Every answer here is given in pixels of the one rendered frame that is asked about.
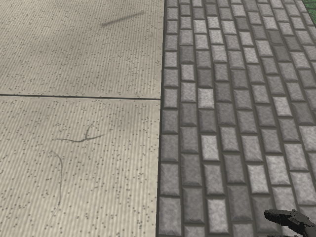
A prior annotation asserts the right robot hand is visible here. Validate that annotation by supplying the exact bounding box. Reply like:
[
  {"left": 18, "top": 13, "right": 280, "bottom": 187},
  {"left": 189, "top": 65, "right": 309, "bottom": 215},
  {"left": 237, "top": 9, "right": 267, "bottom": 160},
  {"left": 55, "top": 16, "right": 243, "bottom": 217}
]
[{"left": 264, "top": 209, "right": 316, "bottom": 237}]

